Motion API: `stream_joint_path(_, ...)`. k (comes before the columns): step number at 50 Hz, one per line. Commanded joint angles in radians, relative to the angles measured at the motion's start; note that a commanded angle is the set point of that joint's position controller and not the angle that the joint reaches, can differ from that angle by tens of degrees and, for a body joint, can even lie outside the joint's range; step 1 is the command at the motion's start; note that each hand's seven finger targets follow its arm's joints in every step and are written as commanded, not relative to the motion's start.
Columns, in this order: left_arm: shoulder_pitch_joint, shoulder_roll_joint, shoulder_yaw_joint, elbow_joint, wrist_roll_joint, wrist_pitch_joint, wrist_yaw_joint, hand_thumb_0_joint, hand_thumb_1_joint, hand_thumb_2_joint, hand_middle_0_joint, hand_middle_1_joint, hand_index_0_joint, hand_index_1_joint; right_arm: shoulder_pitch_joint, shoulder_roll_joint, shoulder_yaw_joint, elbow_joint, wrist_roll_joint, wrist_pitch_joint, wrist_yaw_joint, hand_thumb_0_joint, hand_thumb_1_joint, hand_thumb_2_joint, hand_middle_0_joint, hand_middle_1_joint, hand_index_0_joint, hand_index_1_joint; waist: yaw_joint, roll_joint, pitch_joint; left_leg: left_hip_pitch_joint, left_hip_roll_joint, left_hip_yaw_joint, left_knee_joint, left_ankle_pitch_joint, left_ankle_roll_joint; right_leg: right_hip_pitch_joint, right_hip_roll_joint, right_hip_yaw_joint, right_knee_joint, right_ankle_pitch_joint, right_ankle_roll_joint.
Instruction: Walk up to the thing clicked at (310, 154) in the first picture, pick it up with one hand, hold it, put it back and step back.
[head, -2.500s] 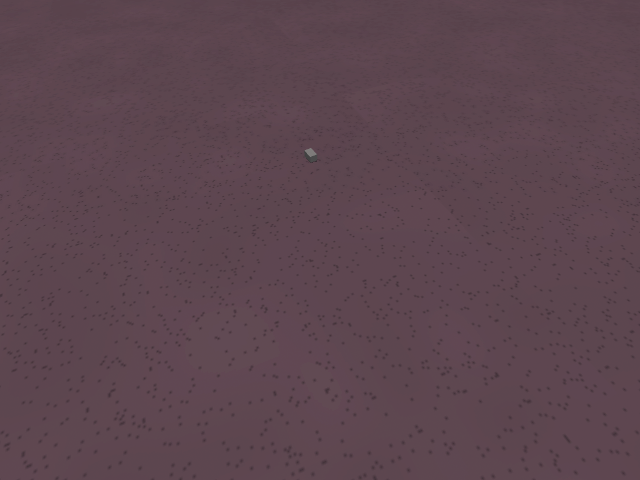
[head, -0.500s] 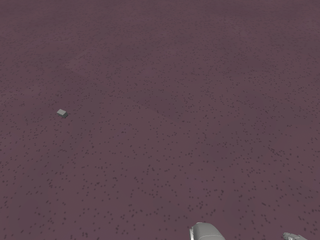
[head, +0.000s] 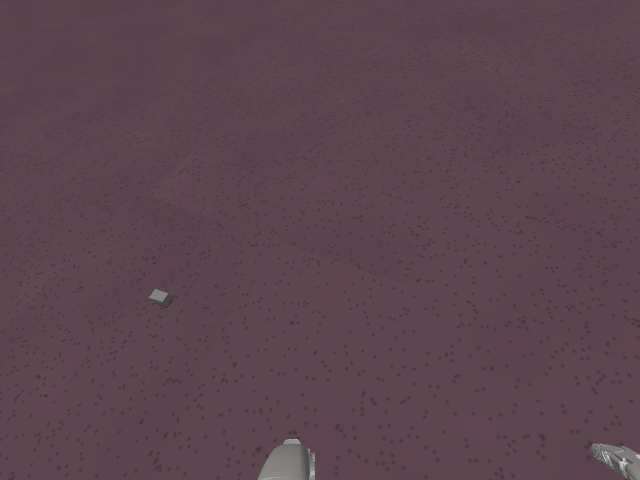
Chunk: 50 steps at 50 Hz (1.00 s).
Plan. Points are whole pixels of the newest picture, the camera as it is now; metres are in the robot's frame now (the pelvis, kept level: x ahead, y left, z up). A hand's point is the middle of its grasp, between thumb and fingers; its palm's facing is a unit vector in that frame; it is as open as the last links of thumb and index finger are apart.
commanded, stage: walk up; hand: left
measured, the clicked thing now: (160, 297) +0.85 +0.81 -0.73
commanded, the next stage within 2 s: none
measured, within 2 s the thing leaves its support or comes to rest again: neither
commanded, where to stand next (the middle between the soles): +0.39 +0.71 m, yaw -23 degrees
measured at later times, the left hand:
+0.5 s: hand (71, 412) +0.25 +0.47 -0.12, palm faces -0.15 -0.81 -0.57, open 7.4 cm
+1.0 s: hand out of the picture +0.35 +0.71 -0.13, palm faces -0.26 -0.77 -0.58, open 7.4 cm
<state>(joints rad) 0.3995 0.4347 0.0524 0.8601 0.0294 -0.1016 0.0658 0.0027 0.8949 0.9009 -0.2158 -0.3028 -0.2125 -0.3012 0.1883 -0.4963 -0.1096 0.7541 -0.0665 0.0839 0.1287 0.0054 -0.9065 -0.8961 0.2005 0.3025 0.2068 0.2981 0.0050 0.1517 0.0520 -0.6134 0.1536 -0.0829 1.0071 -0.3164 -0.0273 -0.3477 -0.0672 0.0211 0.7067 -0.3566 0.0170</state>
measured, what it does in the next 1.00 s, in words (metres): steps to the left: left foot, then right foot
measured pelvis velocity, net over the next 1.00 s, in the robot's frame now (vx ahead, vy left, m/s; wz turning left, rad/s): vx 0.21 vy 0.41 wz -0.25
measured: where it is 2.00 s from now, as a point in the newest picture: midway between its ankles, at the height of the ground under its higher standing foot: (130, 436)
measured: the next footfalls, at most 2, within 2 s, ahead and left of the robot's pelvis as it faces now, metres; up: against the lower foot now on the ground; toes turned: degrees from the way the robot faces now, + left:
left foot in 0.10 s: +0.14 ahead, +0.23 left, +0.00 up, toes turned +1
right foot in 0.44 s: +0.23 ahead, +0.07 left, +0.00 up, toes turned -14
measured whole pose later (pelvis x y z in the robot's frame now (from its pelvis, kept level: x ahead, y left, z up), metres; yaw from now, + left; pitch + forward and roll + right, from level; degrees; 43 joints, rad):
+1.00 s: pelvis +0.21 +0.41 -0.01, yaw -14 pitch -1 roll -1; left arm 0.28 0.49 0.06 0.97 -0.01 -0.06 0.12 0.01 0.90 0.90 -0.21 -0.30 -0.21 -0.30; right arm 0.29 -0.41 -0.09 0.75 -0.07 0.06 0.07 0.00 -0.90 -0.90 0.20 0.30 0.21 0.30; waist -0.07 0.03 0.11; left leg -0.36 0.04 0.10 0.82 -0.44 0.04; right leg -0.61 0.00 -0.03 1.11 -0.45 -0.03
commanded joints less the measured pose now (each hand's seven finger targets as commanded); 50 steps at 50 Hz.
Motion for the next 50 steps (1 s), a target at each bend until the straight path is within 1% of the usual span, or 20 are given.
stream_joint_path(1,-0.037,0.422,0.128,-0.076,0.002,-0.027,0.044,0.000,0.900,0.900,-0.200,-0.300,-0.200,-0.300,-0.072,-0.168,-0.065,-0.127,0.003,-0.037,-0.002,0.000,-0.900,-0.900,0.200,0.300,0.200,0.300,-0.029,-0.317,-0.047,0.074,-0.005,0.026,-0.107,-0.068,0.022,-0.050,-0.207,0.240,-0.200,0.056,-0.242)
stream_joint_path(4,-0.092,0.342,0.092,-0.078,-0.002,-0.007,0.048,0.000,0.900,0.900,-0.200,-0.300,-0.200,-0.300,0.149,-0.180,-0.098,-0.053,-0.006,-0.048,-0.015,0.000,-0.900,-0.900,0.200,0.300,0.200,0.300,-0.166,-0.172,-0.127,0.479,-0.119,0.128,-0.354,-0.056,0.040,-0.248,-0.097,0.075,0.123,0.193,-0.150)
stream_joint_path(5,-0.030,0.223,0.054,-0.068,-0.005,-0.001,0.049,0.000,0.900,0.900,-0.200,-0.300,-0.200,-0.300,0.228,-0.251,-0.122,-0.035,-0.021,-0.058,-0.027,0.000,-0.900,-0.900,0.200,0.300,0.200,0.300,-0.208,0.113,-0.140,0.584,-0.008,-0.060,-0.537,-0.161,0.058,-0.382,0.036,-0.019,0.409,0.035,-0.094)
stream_joint_path(6,-0.068,0.204,0.042,-0.078,-0.024,0.001,0.064,0.000,0.900,0.900,-0.200,-0.300,-0.200,-0.300,0.196,-0.350,-0.132,-0.056,0.000,-0.065,-0.039,0.000,-0.900,-0.900,0.200,0.300,0.200,0.300,-0.185,0.297,-0.102,0.578,0.207,-0.462,-0.705,-0.202,0.133,-0.594,0.135,-0.018,0.548,-0.258,-0.075)
stream_joint_path(7,-0.077,0.253,0.044,-0.048,-0.023,-0.001,0.075,0.000,0.900,0.900,-0.200,-0.300,-0.200,-0.300,0.122,-0.367,-0.141,-0.066,0.016,-0.063,-0.049,0.000,-0.900,-0.900,0.200,0.300,0.200,0.300,-0.142,0.234,-0.079,0.481,0.227,-0.523,-0.750,-0.281,0.193,-0.545,0.053,0.061,0.642,-0.195,-0.099)
stream_joint_path(11,0.016,0.299,0.059,0.064,-0.047,-0.001,0.045,0.000,0.900,0.900,-0.200,-0.300,-0.200,-0.300,0.022,-0.204,-0.083,-0.096,0.017,-0.071,-0.065,0.000,-0.900,-0.900,0.200,0.300,0.200,0.300,-0.066,0.095,-0.021,0.426,0.093,-0.124,-0.575,0.116,0.175,-0.410,-0.011,0.005,0.463,-0.019,-0.057)
stream_joint_path(16,0.012,0.226,0.054,0.040,-0.046,0.004,0.037,0.000,0.900,0.900,-0.200,-0.300,-0.200,-0.300,0.018,-0.150,-0.056,-0.123,-0.009,-0.062,-0.064,0.000,-0.900,-0.900,0.200,0.300,0.200,0.300,-0.073,0.074,-0.051,0.416,0.113,-0.020,-0.544,0.342,0.271,-0.209,-0.003,-0.106,0.203,0.001,-0.044)
stream_joint_path(20,0.206,0.254,0.092,0.073,-0.037,0.000,0.050,0.000,0.900,0.900,-0.200,-0.300,-0.200,-0.300,-0.102,-0.121,-0.035,-0.179,0.002,-0.041,-0.056,0.000,-0.900,-0.900,0.200,0.300,0.200,0.300,0.084,-0.085,-0.101,0.134,0.013,0.126,-0.276,0.282,0.138,0.298,0.021,-0.094,-0.146,0.274,-0.078)
stream_joint_path(21,0.276,0.328,0.122,0.070,-0.021,-0.002,0.066,0.000,0.900,0.900,-0.200,-0.300,-0.200,-0.300,-0.049,-0.070,-0.019,-0.185,0.008,-0.045,-0.058,0.000,-0.900,-0.900,0.200,0.300,0.200,0.300,0.123,-0.230,-0.138,-0.015,-0.052,0.159,-0.044,0.160,0.058,0.456,-0.074,0.099,-0.227,0.163,-0.125)
stream_joint_path(22,0.234,0.387,0.131,0.018,-0.012,-0.003,0.077,0.000,0.900,0.900,-0.200,-0.300,-0.200,-0.300,0.036,-0.053,-0.012,-0.180,0.006,-0.038,-0.063,0.000,-0.900,-0.900,0.200,0.300,0.200,0.300,0.074,-0.322,-0.177,-0.181,-0.117,0.095,0.181,-0.282,-0.005,0.514,-0.365,0.531,-0.292,0.139,-0.244)
stream_joint_path(23,0.136,0.382,0.121,-0.026,-0.034,0.003,0.082,0.000,0.900,0.900,-0.200,-0.300,-0.200,-0.300,0.054,-0.149,-0.044,-0.161,0.000,-0.016,-0.075,0.000,-0.900,-0.900,0.200,0.300,0.200,0.300,0.044,-0.138,-0.160,-0.166,-0.088,-0.043,0.332,-0.292,-0.034,0.378,-0.468,0.681,-0.333,0.048,-0.366)
stream_joint_path(24,0.066,0.374,0.120,-0.051,-0.043,-0.001,0.091,0.000,0.900,0.900,-0.200,-0.300,-0.200,-0.300,0.023,-0.181,-0.057,-0.156,-0.001,-0.006,-0.081,0.000,-0.900,-0.900,0.200,0.300,0.200,0.300,0.035,-0.099,-0.106,-0.174,-0.051,-0.080,0.415,-0.245,-0.031,0.262,-0.473,0.678,-0.370,-0.048,-0.395)
stream_joint_path(29,-0.082,0.341,0.105,-0.074,-0.004,-0.014,0.068,0.000,0.900,0.900,-0.200,-0.300,-0.200,-0.300,0.099,-0.179,-0.066,-0.089,0.003,0.001,-0.051,0.000,-0.900,-0.900,0.200,0.300,0.200,0.300,-0.053,-0.240,-0.018,0.010,-0.015,-0.038,0.310,-0.079,0.013,-0.089,-0.213,0.225,-0.296,-0.111,-0.234)
stream_joint_path(36,-0.040,0.432,0.139,-0.063,0.019,-0.007,0.055,0.000,0.900,0.900,-0.200,-0.300,-0.200,-0.300,0.023,-0.176,-0.072,-0.116,-0.001,-0.005,-0.030,0.000,-0.900,-0.900,0.200,0.300,0.200,0.300,-0.001,-0.322,-0.046,0.080,-0.034,0.095,0.011,-0.191,0.024,-0.132,-0.194,0.237,-0.212,-0.209,-0.243)
stream_joint_path(39,-0.143,0.386,0.115,-0.070,0.017,0.005,0.059,0.000,0.900,0.900,-0.200,-0.300,-0.200,-0.300,0.227,-0.182,-0.091,-0.049,-0.004,-0.021,-0.039,0.000,-0.900,-0.900,0.200,0.300,0.200,0.300,-0.127,-0.219,-0.102,0.351,-0.084,0.130,-0.237,-0.136,0.034,-0.280,-0.127,0.116,0.027,-0.183,-0.163)
stream_joint_path(40,-0.145,0.282,0.080,-0.065,0.011,0.015,0.064,0.000,0.900,0.900,-0.200,-0.300,-0.200,-0.300,0.334,-0.230,-0.106,-0.020,-0.025,-0.029,-0.048,0.000,-0.900,-0.900,0.200,0.300,0.200,0.300,-0.203,0.048,-0.077,0.441,-0.028,-0.056,-0.490,-0.332,0.052,-0.451,0.026,-0.005,0.356,-0.209,-0.097)
stream_joint_path(41,-0.187,0.217,0.054,-0.081,-0.009,0.015,0.082,0.000,0.900,0.900,-0.200,-0.300,-0.200,-0.300,0.242,-0.356,-0.118,-0.055,-0.010,-0.036,-0.057,0.000,-0.900,-0.900,0.200,0.300,0.200,0.300,-0.183,0.287,0.012,0.350,0.185,-0.476,-0.722,-0.385,0.137,-0.630,0.172,-0.021,0.531,-0.298,-0.069)
stream_joint_path(42,-0.220,0.259,0.051,-0.061,-0.008,0.005,0.094,0.000,0.900,0.900,-0.200,-0.300,-0.200,-0.300,0.118,-0.377,-0.118,-0.072,0.005,-0.041,-0.065,0.000,-0.900,-0.900,0.200,0.300,0.200,0.300,-0.130,0.204,0.080,0.249,0.233,-0.610,-0.782,-0.405,0.220,-0.582,0.088,0.065,0.608,-0.247,-0.094)
stream_joint_path(44,-0.132,0.290,0.063,0.021,-0.039,0.005,0.084,0.000,0.900,0.900,-0.200,-0.300,-0.200,-0.300,0.070,-0.254,-0.084,-0.091,-0.002,-0.047,-0.081,0.000,-0.900,-0.900,0.200,0.300,0.200,0.300,-0.095,0.007,0.067,0.318,0.140,-0.324,-0.608,-0.155,0.150,-0.555,0.056,0.067,0.569,-0.116,-0.068)
stream_joint_path(50,-0.040,0.224,0.049,0.040,-0.050,0.008,0.061,0.000,0.900,0.900,-0.200,-0.300,-0.200,-0.300,0.076,-0.163,-0.052,-0.105,-0.011,-0.044,-0.088,0.000,-0.900,-0.900,0.200,0.300,0.200,0.300,-0.069,0.099,-0.022,0.433,0.096,-0.074,-0.454,0.518,0.234,-0.253,0.036,-0.089,0.244,-0.078,-0.047)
